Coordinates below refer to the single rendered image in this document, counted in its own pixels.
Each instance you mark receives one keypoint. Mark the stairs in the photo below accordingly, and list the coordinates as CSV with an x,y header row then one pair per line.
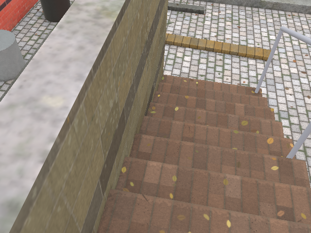
x,y
209,158

